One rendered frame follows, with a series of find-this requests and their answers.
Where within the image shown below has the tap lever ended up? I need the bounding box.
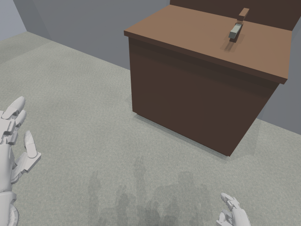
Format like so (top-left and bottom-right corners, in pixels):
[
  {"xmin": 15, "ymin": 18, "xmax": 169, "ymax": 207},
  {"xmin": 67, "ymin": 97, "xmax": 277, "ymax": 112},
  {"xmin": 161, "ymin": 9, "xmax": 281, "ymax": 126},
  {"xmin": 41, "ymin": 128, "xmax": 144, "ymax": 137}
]
[{"xmin": 228, "ymin": 24, "xmax": 241, "ymax": 39}]

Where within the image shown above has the robot left forearm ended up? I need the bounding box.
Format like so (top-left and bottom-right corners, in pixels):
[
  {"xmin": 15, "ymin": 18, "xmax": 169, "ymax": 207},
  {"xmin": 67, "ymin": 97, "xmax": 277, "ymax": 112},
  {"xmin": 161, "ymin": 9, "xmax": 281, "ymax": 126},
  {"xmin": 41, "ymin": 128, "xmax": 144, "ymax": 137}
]
[{"xmin": 0, "ymin": 191, "xmax": 19, "ymax": 226}]

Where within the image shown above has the robot right hand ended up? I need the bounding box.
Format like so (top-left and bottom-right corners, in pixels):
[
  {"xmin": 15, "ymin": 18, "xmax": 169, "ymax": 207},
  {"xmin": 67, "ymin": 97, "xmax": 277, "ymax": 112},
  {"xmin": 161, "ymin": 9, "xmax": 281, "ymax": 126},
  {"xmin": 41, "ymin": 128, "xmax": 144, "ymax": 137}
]
[{"xmin": 216, "ymin": 193, "xmax": 251, "ymax": 226}]

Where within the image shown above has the robot left hand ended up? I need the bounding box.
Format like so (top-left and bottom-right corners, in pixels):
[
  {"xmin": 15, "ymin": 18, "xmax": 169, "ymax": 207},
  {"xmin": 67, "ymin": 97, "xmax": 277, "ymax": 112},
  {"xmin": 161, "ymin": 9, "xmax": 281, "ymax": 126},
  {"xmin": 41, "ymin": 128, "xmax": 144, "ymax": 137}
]
[{"xmin": 0, "ymin": 96, "xmax": 41, "ymax": 193}]

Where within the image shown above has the counter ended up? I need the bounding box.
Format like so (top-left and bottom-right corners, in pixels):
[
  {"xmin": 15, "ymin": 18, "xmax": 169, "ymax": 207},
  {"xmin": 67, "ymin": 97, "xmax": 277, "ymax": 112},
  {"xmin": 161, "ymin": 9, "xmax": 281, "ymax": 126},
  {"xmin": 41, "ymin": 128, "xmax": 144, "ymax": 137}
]
[{"xmin": 124, "ymin": 0, "xmax": 301, "ymax": 157}]

